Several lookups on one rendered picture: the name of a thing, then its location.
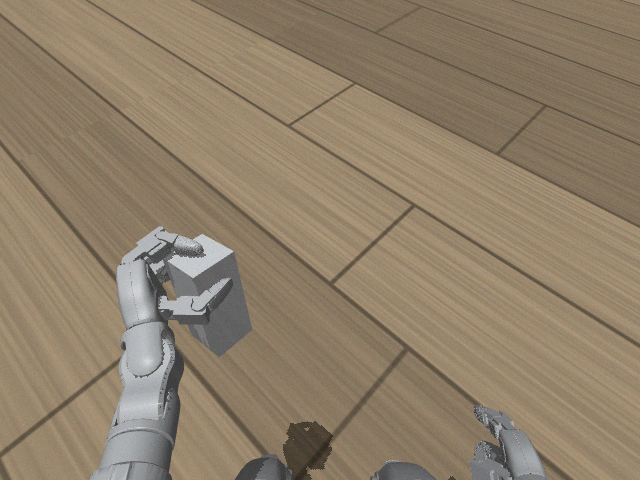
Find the left robot arm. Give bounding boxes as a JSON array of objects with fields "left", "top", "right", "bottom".
[{"left": 89, "top": 321, "right": 184, "bottom": 480}]

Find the right robot hand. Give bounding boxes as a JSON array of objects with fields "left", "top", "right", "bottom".
[{"left": 469, "top": 405, "right": 547, "bottom": 480}]

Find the carton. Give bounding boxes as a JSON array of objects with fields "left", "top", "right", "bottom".
[{"left": 163, "top": 234, "right": 252, "bottom": 358}]

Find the left robot hand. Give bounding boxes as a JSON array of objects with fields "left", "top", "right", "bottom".
[{"left": 116, "top": 226, "right": 233, "bottom": 330}]

